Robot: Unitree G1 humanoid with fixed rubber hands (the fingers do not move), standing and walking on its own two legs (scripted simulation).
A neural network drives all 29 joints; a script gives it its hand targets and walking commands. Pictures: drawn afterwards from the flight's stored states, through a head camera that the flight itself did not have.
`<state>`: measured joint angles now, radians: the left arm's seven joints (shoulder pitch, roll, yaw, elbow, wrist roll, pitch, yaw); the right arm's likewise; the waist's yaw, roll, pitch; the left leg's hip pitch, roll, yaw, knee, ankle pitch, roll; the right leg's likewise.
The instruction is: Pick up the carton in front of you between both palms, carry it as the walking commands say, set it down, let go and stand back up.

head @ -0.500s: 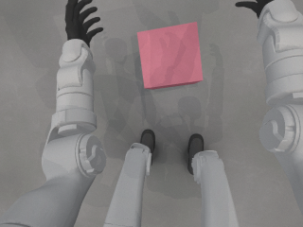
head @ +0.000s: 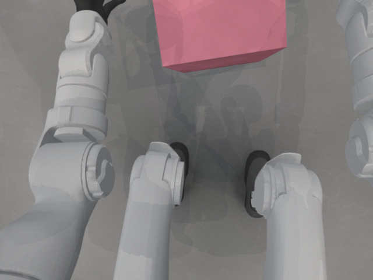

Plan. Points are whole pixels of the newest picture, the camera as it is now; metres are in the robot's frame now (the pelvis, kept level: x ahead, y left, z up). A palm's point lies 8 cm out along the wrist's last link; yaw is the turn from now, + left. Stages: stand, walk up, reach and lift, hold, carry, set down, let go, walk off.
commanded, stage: reach and lift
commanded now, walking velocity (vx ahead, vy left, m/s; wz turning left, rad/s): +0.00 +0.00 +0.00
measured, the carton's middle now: (216, 14) +0.57 +0.02 -0.32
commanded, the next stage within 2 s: none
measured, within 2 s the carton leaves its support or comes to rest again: leaves its support in 1.18 s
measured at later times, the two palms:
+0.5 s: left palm (121, 17) +0.54 +0.20 -0.25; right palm out of the picture +0.60 -0.15 -0.25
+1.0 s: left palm (134, 18) +0.54 +0.17 -0.24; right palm out of the picture +0.59 -0.13 -0.24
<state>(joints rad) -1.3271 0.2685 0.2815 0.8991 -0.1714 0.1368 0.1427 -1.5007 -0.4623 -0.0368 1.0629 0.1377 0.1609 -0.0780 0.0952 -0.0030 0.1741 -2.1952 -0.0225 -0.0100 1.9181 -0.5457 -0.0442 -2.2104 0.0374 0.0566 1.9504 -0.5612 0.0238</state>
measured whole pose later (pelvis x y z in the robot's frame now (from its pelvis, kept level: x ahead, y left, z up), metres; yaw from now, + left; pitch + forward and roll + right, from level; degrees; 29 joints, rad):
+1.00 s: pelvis -0.01 +0.00 -0.07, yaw +0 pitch +34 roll +3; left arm -1.57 0.23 0.38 1.01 -0.02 0.20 0.07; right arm -1.73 -0.40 -0.08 1.21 0.04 0.20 -0.03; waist 0.09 -0.01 0.50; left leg -2.20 -0.03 -0.01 2.21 -0.60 -0.06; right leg -2.23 0.05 0.05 2.25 -0.61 0.01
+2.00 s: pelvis +0.00 +0.00 +0.10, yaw -2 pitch +41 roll +1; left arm -0.95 -0.06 0.52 0.56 0.24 0.46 0.03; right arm -1.03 0.00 -0.44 0.68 -0.26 0.44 -0.01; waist 0.05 -0.02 -0.19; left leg -1.84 -0.04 -0.05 1.60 -0.48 -0.05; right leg -1.85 0.07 0.07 1.62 -0.48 0.03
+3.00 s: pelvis +0.08 +0.00 +0.33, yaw -2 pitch +2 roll +0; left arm -0.29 -0.16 0.27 0.37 0.26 0.56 0.00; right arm -0.29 0.16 -0.28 0.38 -0.26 0.55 -0.01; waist 0.00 -0.01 -0.07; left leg -0.31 -0.01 -0.07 0.51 -0.23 -0.02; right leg -0.31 0.02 0.08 0.52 -0.24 0.01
